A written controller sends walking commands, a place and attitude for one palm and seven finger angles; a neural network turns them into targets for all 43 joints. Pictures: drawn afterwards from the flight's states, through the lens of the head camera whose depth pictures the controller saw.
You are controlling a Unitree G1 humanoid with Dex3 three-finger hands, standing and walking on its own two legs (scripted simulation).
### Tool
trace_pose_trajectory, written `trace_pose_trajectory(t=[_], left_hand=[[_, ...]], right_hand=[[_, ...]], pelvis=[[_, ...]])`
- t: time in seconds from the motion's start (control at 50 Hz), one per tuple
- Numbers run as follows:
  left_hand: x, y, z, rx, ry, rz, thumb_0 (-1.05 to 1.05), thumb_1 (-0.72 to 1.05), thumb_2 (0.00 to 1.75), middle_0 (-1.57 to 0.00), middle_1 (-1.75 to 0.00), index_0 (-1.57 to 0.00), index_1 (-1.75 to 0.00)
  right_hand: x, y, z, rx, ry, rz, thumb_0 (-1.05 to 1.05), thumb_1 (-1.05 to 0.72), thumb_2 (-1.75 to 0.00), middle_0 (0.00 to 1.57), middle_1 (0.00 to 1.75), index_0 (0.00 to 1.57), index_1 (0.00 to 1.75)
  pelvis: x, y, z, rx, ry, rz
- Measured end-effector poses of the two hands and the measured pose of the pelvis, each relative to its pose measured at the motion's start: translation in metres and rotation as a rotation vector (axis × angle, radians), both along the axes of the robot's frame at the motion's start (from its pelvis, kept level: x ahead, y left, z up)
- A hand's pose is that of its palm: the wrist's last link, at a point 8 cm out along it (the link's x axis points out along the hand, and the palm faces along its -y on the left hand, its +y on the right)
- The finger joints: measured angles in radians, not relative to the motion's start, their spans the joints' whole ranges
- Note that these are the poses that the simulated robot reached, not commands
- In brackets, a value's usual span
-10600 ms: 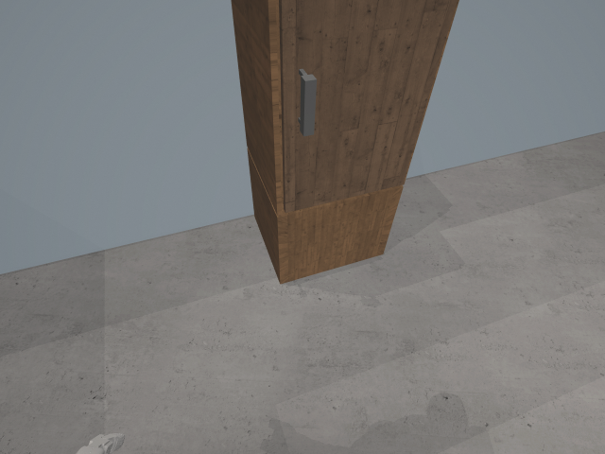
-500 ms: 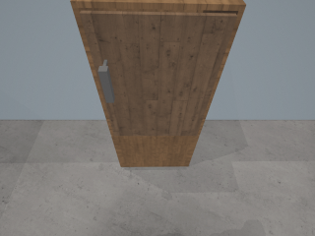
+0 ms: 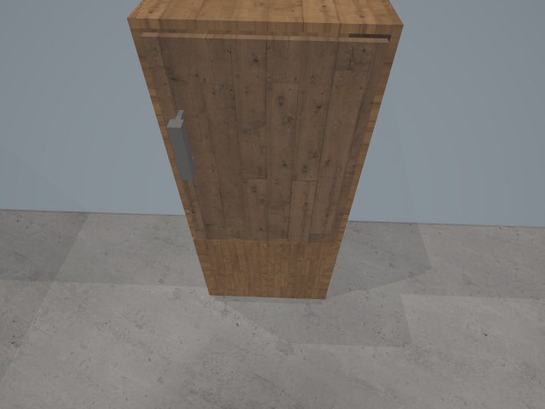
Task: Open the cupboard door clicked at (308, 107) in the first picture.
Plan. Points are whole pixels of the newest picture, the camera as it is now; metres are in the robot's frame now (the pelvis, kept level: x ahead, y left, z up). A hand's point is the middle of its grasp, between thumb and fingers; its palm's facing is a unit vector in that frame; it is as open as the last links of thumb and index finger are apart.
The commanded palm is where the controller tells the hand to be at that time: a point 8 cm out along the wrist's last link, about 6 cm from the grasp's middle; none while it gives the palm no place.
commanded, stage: look again from close up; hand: left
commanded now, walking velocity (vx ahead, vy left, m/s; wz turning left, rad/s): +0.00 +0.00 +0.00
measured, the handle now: (184, 145) +0.60 +0.23 +0.03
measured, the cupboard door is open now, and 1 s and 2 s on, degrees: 0 0 0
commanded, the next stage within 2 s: shuffle to correct the standing spot in 0.64 s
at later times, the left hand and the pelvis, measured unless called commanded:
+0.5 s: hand out of the picture +0.01 +0.24 -0.17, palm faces +0.04 -0.96 -0.26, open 7.4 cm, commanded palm none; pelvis -0.04 +0.03 +0.00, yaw +1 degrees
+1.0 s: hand out of the picture -0.08 +0.22 -0.18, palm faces +0.04 -0.98 -0.18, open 7.4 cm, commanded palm none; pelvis -0.04 +0.04 +0.00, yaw +1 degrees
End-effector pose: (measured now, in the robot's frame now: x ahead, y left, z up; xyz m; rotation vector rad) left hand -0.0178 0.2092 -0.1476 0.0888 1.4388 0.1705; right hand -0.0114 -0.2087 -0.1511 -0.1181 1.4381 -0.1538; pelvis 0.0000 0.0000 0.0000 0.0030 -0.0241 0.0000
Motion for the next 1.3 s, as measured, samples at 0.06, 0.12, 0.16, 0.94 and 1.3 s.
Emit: trace_pose_trajectory(t=[0.06, 0.12, 0.16, 0.94, 1.3], left_hand=[[-0.007, -0.005, 0.001, -0.010, 0.009, -0.001, 0.01, 0.92, 0.90, -0.20, -0.30, -0.20, -0.30], [-0.012, -0.008, 0.001, -0.014, 0.008, -0.019, 0.01, 0.91, 0.90, -0.20, -0.30, -0.20, -0.30], [-0.013, -0.004, 0.001, -0.004, -0.012, -0.033, 0.01, 0.91, 0.90, -0.20, -0.30, -0.20, -0.30], [-0.054, 0.073, 0.003, 0.045, -0.047, -0.045, 0.00, 0.91, 0.90, -0.19, -0.30, -0.20, -0.30], [-0.058, 0.028, -0.016, -0.068, 0.118, 0.016, 0.01, 0.91, 0.90, -0.20, -0.30, -0.20, -0.30]], right_hand=[[0.000, -0.002, 0.000, -0.002, -0.013, -0.003, 0.01, -0.92, -0.89, 0.20, 0.29, 0.20, 0.30], [0.000, -0.004, 0.000, 0.000, -0.024, 0.004, 0.01, -0.93, -0.89, 0.20, 0.29, 0.20, 0.30], [0.001, -0.009, 0.001, -0.007, -0.055, 0.012, 0.01, -0.93, -0.89, 0.20, 0.29, 0.20, 0.30], [-0.030, 0.015, 0.013, -0.055, -0.100, 0.043, 0.00, -0.91, -0.89, 0.20, 0.29, 0.20, 0.30], [-0.006, 0.034, 0.002, -0.037, -0.087, -0.032, 0.00, -0.91, -0.89, 0.20, 0.29, 0.20, 0.30]], pelvis=[[-0.002, 0.000, 0.001, 0.001, -0.008, -0.001], [-0.006, 0.000, 0.001, 0.000, -0.011, 0.003], [-0.011, 0.000, -0.001, -0.002, -0.004, 0.008], [-0.049, 0.045, 0.000, -0.010, -0.016, 0.013], [0.006, 0.043, -0.011, -0.002, -0.005, -0.007]])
